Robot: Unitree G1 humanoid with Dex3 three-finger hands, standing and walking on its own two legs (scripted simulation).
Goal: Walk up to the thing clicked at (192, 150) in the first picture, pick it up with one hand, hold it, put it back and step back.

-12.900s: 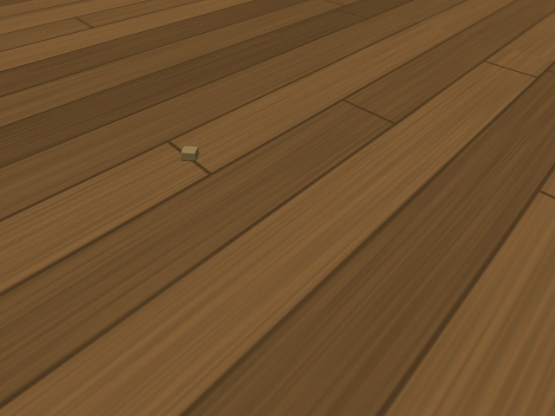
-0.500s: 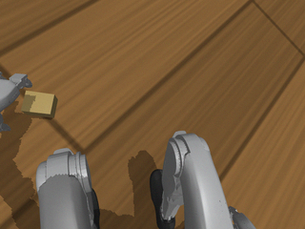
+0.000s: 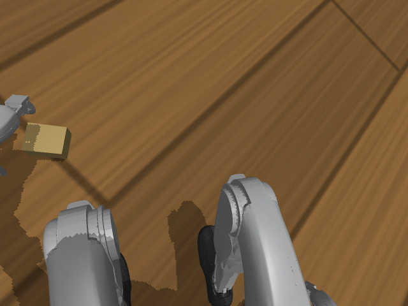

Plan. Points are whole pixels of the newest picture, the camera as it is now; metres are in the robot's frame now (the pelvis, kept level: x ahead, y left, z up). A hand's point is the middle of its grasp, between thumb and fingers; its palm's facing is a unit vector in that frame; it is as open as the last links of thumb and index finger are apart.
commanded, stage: rise first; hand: left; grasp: from above
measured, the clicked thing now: (48, 141) +0.48 +0.28 -0.29
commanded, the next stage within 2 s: approach in 0.58 s
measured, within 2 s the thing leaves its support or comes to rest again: neither
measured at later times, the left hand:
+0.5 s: hand out of the picture +0.44 +0.32 -0.15, palm faces -0.48 +0.02 -0.88, open 13.9 cm
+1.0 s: hand (21, 127) +0.47 +0.28 -0.15, palm faces -0.44 +0.04 -0.90, open 13.8 cm
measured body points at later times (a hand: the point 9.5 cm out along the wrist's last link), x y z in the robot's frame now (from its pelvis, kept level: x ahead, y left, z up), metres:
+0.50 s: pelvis +0.00 +0.00 +0.00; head +0.23 +0.09 +0.38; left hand +0.46 +0.32 -0.10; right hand +0.07 -0.27 -0.10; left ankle +0.07 +0.12 -0.28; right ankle +0.10 -0.12 -0.28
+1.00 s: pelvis +0.00 +0.00 +0.00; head +0.23 +0.09 +0.38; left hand +0.49 +0.28 -0.10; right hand +0.06 -0.27 -0.09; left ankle +0.07 +0.12 -0.28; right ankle +0.10 -0.12 -0.28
